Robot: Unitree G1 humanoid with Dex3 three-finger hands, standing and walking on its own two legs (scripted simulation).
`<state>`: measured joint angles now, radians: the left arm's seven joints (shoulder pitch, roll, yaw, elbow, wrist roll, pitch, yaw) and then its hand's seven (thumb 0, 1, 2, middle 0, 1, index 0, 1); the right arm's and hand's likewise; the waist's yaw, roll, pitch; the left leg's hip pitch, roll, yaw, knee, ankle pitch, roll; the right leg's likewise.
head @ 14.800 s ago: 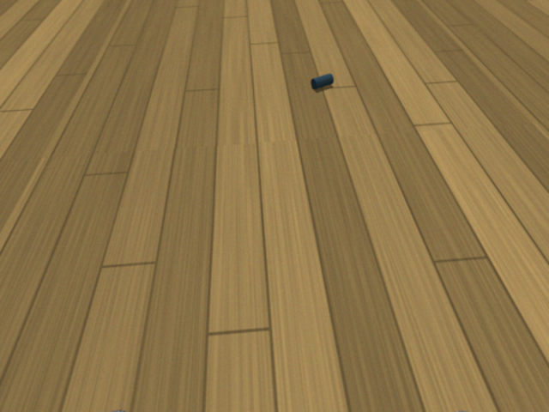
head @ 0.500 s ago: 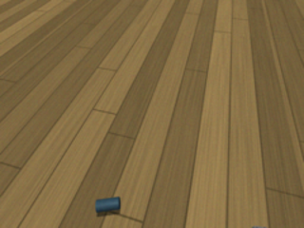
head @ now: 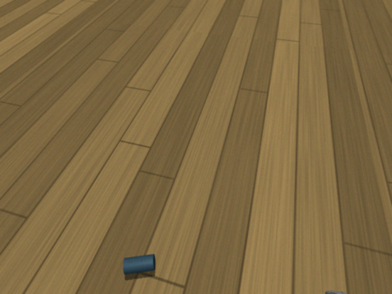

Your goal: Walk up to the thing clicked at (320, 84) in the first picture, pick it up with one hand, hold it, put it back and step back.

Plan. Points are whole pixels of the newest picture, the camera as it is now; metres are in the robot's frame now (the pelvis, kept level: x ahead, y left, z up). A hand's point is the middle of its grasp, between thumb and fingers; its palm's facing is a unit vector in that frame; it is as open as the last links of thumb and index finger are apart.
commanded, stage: stand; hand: left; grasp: from above
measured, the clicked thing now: (139, 264) +0.32 +0.30 -0.75
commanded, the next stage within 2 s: rise first in 0.40 s
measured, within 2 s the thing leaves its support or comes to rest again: neither
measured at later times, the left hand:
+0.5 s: hand out of the picture +0.07 +0.25 -0.16, palm faces -0.04 -0.94 -0.35, open 7.4 cm
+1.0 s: hand out of the picture +0.13 +0.27 -0.22, palm faces -0.13 -0.89 -0.44, open 13.0 cm
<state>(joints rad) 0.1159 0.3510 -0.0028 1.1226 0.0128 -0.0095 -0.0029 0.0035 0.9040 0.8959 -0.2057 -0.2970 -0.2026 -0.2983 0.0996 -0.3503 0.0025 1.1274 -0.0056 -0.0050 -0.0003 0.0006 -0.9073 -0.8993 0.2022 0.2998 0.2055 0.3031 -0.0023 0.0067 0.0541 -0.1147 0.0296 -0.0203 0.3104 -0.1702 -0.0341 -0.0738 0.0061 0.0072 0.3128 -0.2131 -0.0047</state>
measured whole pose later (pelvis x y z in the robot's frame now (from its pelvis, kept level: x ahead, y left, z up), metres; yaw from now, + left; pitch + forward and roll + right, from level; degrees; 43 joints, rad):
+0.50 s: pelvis +0.00 +0.00 +0.00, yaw +0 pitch -1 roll +0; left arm 0.12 0.35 0.00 1.12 0.01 -0.01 0.00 0.00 0.90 0.90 -0.21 -0.30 -0.20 -0.30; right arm 0.11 -0.35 0.00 1.13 -0.01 0.00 0.00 0.00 -0.91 -0.90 0.20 0.30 0.21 0.30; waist -0.01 0.01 0.06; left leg -0.12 0.03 -0.02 0.31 -0.17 -0.03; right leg -0.07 0.01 0.01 0.31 -0.21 -0.01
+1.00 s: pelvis -0.02 +0.01 -0.07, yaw +0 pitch +14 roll -1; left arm 0.10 0.31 0.16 0.76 0.25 0.11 0.00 0.00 -0.29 0.88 -0.17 -0.93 -0.17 -0.92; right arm 0.23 -0.24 -0.05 0.62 0.02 -0.05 0.00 0.00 -0.90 -0.90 0.20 0.30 0.21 0.30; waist -0.02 0.00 -0.09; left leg -0.78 0.02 -0.03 0.98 -0.45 -0.02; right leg -0.73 0.01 0.00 0.96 -0.49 0.01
